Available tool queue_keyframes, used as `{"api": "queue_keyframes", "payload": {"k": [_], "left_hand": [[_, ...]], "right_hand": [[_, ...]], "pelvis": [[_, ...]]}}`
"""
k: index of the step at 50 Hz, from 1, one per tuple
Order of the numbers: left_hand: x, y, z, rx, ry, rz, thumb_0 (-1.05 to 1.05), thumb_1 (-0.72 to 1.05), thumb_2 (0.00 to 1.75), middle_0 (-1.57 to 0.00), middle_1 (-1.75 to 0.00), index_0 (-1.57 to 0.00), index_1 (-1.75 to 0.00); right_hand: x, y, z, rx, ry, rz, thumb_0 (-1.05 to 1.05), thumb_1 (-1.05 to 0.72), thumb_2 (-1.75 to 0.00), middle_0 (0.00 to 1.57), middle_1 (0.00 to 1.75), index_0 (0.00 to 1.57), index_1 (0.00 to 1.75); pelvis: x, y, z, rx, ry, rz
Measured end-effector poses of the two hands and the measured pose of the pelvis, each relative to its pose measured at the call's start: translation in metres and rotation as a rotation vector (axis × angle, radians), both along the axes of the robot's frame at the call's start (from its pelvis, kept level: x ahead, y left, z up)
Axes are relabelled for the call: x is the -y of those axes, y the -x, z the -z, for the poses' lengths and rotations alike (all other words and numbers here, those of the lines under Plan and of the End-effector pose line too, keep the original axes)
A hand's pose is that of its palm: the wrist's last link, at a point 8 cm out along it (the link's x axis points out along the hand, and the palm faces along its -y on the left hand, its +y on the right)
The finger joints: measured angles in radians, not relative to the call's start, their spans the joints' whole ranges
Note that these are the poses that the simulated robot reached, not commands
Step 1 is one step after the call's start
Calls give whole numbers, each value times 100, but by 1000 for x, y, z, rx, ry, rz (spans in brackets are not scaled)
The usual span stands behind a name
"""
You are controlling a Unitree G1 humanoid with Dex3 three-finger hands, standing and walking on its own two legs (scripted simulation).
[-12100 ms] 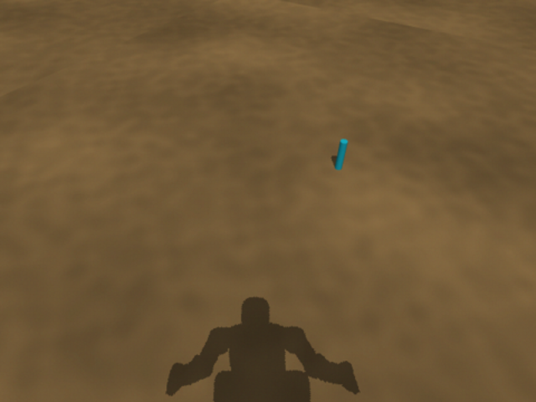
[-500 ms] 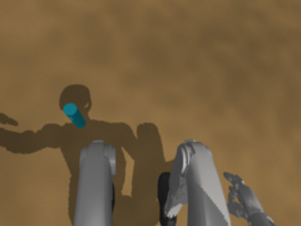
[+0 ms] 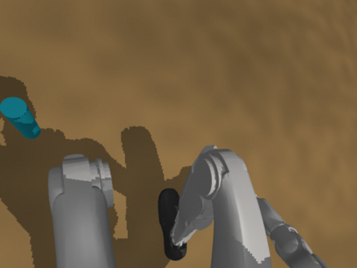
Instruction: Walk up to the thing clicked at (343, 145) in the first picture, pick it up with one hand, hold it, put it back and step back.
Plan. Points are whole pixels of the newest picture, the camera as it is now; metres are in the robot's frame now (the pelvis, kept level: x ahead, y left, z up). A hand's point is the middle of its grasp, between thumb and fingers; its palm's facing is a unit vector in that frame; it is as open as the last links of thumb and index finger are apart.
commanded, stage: close in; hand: left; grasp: from the side
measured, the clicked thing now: (24, 121) +0.42 +0.28 -0.21
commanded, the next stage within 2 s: rest palm in 0.66 s
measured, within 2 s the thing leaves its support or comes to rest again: neither
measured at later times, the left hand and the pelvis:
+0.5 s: hand (7, 145) +0.36 +0.30 -0.19, palm faces +0.24 -0.97 +0.00, open 17.7 cm; pelvis -0.01 +0.01 -0.02, yaw -3 degrees
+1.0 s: hand (23, 140) +0.37 +0.28 -0.21, palm faces +0.29 -0.96 +0.01, open 16.2 cm; pelvis -0.02 +0.01 -0.03, yaw -4 degrees
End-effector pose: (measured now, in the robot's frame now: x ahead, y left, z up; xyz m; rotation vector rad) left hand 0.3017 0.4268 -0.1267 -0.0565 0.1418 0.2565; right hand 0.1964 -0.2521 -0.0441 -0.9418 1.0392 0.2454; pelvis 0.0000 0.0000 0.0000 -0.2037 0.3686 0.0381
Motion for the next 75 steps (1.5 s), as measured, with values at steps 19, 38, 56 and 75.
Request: {"api": "queue_keyframes", "payload": {"k": [19,38,56,75], "left_hand": [[74,-26,59,55,-7,-31,-2,-61,1,-8,-8,-7,-9],[110,-39,69,80,-5,-17,-2,-60,4,-7,-8,-7,-7],[112,-51,76,90,-41,-38,-1,-21,29,-30,-26,-28,-28],[107,-60,76,79,-67,-65,1,41,71,-70,-66,-67,-68]], "right_hand": [[-11,21,-3,-95,91,-120,0,-94,-91,21,30,21,30],[-15,49,-8,-154,138,-132,0,-92,-91,21,30,21,30],[-21,44,-6,-207,158,-151,0,-89,-90,21,30,21,30],[-16,50,-6,-248,178,-127,0,-87,-90,21,30,20,30]], "pelvis": [[-5,11,23,157,60,29],[-8,18,28,208,92,46],[-12,16,26,198,113,52],[-12,16,23,189,116,59]]}}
